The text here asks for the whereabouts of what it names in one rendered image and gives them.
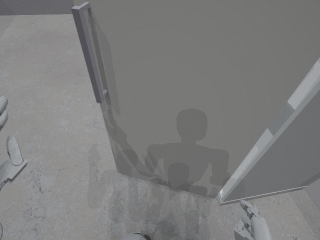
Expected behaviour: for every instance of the robot left hand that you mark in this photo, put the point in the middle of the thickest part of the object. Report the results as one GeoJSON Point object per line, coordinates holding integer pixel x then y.
{"type": "Point", "coordinates": [12, 167]}

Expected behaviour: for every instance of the robot right hand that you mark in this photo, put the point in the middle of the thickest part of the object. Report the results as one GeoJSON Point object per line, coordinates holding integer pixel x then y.
{"type": "Point", "coordinates": [257, 227]}

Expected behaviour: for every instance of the handle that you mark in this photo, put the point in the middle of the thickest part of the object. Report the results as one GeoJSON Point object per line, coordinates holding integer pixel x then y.
{"type": "Point", "coordinates": [84, 37]}

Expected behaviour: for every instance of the fridge door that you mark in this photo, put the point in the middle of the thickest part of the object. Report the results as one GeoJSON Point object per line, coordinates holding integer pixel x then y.
{"type": "Point", "coordinates": [193, 84]}

